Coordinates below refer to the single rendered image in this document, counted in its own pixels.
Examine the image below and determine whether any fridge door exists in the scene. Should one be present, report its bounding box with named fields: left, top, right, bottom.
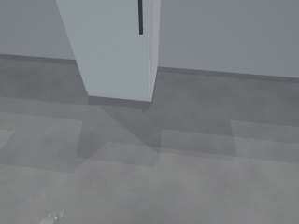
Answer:
left=55, top=0, right=150, bottom=98

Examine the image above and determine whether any left robot hand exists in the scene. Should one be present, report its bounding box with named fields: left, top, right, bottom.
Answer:
left=39, top=210, right=66, bottom=224

